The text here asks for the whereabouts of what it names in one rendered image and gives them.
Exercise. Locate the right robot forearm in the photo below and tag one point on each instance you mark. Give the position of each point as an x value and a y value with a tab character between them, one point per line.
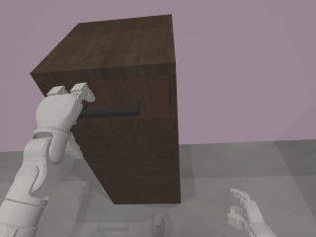
259	229

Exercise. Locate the right robot hand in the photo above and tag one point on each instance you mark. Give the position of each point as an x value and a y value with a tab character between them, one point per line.
241	218

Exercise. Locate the drawer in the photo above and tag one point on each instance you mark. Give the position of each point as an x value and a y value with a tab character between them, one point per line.
152	91

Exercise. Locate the handle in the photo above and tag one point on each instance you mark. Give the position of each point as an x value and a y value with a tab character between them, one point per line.
110	113

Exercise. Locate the left robot forearm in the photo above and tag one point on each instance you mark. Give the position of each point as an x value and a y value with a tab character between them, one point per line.
38	177

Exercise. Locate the cabinet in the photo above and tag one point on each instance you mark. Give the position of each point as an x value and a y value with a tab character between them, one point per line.
137	161

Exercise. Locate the left robot hand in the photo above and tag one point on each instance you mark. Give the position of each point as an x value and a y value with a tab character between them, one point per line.
60	110

